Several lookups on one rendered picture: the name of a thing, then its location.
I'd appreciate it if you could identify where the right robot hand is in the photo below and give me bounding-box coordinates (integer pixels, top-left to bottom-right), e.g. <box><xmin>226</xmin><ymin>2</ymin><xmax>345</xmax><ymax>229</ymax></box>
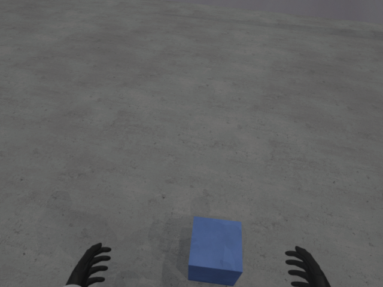
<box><xmin>285</xmin><ymin>246</ymin><xmax>331</xmax><ymax>287</ymax></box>

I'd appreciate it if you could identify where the left robot hand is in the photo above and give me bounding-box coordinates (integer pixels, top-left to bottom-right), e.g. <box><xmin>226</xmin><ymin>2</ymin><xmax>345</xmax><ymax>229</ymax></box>
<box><xmin>66</xmin><ymin>243</ymin><xmax>111</xmax><ymax>287</ymax></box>

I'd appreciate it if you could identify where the carton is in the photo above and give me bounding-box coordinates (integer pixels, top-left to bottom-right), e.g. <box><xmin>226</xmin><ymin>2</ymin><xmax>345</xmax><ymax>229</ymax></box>
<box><xmin>188</xmin><ymin>216</ymin><xmax>243</xmax><ymax>286</ymax></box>

